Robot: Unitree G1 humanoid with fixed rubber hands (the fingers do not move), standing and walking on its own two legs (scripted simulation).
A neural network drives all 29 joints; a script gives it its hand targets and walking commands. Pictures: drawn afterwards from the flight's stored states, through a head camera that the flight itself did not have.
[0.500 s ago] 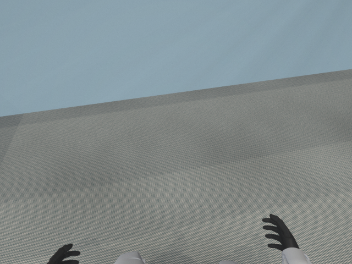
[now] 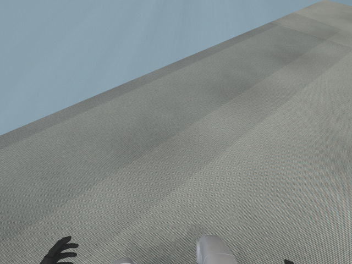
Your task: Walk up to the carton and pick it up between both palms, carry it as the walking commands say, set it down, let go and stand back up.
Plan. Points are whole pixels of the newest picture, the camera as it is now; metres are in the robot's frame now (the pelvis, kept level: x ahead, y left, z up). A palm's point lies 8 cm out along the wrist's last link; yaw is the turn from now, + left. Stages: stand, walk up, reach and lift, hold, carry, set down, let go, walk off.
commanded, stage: walk up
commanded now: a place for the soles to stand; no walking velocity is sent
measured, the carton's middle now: out of the picture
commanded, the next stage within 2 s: none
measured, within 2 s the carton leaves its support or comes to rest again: neither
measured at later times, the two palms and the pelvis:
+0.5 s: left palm out of the picture +0.10 +0.06 -0.06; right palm out of the picture -0.01 -0.46 -0.12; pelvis -0.02 -0.17 +0.03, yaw -29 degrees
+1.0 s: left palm (287, 188) +0.34 -0.33 -0.10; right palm out of the picture -0.13 -0.59 -0.13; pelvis +0.05 -0.37 -0.02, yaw -58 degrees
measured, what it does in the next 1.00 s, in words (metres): steps to the right, turning right: right foot, then left foot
